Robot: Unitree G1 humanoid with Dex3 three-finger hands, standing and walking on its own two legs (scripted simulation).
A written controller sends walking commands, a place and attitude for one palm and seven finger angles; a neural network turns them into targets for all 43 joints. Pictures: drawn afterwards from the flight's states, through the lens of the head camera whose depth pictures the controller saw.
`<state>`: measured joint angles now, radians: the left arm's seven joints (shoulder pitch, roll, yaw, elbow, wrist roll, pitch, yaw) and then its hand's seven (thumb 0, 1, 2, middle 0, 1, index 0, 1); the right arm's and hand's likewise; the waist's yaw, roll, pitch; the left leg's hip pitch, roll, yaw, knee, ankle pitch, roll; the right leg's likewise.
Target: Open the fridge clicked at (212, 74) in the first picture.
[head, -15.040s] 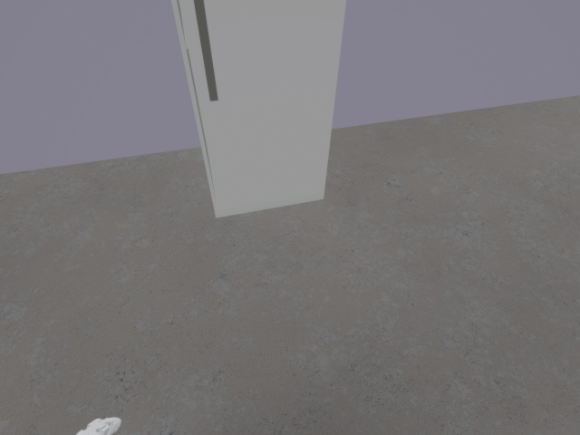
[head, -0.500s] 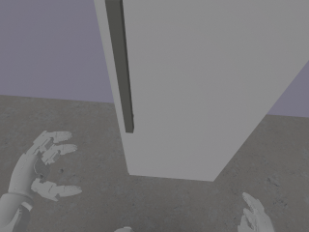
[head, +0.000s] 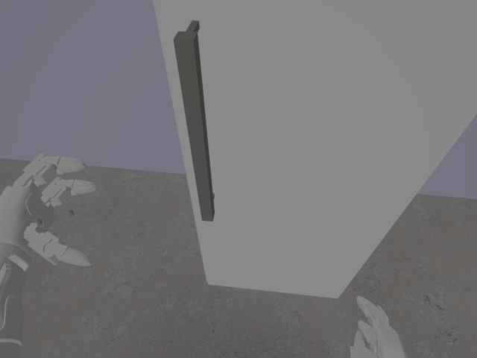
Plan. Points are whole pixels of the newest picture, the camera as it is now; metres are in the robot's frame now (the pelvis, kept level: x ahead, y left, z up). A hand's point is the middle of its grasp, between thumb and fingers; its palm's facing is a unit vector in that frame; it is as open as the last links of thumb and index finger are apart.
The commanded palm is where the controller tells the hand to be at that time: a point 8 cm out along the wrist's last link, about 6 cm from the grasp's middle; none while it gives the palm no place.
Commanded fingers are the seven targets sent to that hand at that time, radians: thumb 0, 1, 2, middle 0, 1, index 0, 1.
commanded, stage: raise the hand to about handle height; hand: left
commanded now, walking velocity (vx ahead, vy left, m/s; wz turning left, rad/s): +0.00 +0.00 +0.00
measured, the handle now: (202, 143) +0.46 +0.12 +0.12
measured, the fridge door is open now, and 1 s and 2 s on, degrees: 0 0 0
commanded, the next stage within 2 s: move the hooked fingers beside the handle in 0.50 s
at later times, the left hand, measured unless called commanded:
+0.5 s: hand (96, 214) +0.28 +0.25 +0.12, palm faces +0.03 -1.00 -0.06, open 14.0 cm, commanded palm +0.25 +0.29 +0.13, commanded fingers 0.00 -0.50 0.30 -0.30 -1.20 -0.30 -1.20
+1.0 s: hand (122, 198) +0.31 +0.22 +0.12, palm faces -0.02 -1.00 -0.03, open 14.0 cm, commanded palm +0.28 +0.27 +0.12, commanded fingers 0.00 -0.50 0.30 -0.30 -1.20 -0.30 -1.20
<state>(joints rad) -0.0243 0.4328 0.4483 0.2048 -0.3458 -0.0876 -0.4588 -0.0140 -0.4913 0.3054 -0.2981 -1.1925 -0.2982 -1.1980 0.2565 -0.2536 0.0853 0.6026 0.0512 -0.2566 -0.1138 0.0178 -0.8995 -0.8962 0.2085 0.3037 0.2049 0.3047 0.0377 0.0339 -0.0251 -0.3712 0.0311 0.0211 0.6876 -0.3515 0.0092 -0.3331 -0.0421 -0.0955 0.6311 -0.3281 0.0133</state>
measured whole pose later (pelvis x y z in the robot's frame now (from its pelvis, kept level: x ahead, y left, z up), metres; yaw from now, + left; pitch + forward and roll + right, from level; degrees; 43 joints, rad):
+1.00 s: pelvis +0.00 -0.02 +0.00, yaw -1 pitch +2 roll +0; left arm -0.14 0.37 0.37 0.34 -0.32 -0.10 -0.43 -0.01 -0.50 0.30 -0.30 -1.20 -0.30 -1.20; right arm 0.26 -0.27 0.05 0.62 0.06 -0.24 -0.12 0.02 -0.90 -0.90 0.21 0.30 0.20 0.30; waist 0.00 0.04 -0.03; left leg -0.36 0.04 0.04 0.64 -0.32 -0.01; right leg -0.35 -0.03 -0.08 0.64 -0.32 -0.01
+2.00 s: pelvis +0.00 -0.02 +0.00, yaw -2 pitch +5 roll +0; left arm -0.37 0.35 0.33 0.58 -0.24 -0.16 -0.31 -0.01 -0.49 0.30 -0.30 -1.20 -0.30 -1.20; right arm 0.30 -0.27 0.03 0.63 0.06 -0.12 -0.09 0.02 -0.90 -0.90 0.21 0.30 0.20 0.30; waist -0.03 0.03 -0.04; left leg -0.40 0.05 0.05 0.65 -0.33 -0.01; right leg -0.41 -0.03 -0.07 0.65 -0.33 -0.01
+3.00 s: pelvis +0.00 -0.01 +0.00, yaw -2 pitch +6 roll +0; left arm -0.44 0.31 0.27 0.64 -0.21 -0.18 -0.24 -0.01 -0.50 0.30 -0.30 -1.20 -0.30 -1.20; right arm 0.28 -0.25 0.04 0.61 0.05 -0.07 -0.06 0.01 -0.90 -0.90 0.21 0.30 0.20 0.30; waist -0.03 0.03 -0.06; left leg -0.44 0.04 0.05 0.67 -0.34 0.00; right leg -0.43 -0.03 -0.06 0.66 -0.33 0.00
